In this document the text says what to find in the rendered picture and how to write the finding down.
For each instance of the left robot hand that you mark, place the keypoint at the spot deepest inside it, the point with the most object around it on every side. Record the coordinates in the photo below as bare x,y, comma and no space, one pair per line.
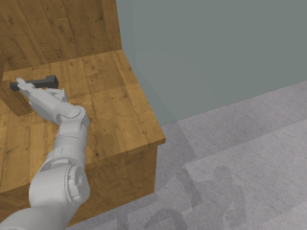
44,102

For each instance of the left robot forearm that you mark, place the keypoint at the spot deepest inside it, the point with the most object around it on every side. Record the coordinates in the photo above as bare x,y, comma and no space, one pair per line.
71,139

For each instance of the tap lever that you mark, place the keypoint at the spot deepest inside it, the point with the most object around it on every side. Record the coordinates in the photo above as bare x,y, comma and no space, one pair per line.
50,81

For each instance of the counter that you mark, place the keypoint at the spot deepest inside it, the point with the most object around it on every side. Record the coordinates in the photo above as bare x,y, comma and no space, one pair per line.
78,41

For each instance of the left robot upper arm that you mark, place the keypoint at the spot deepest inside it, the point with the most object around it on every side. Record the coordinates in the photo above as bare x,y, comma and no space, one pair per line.
55,197

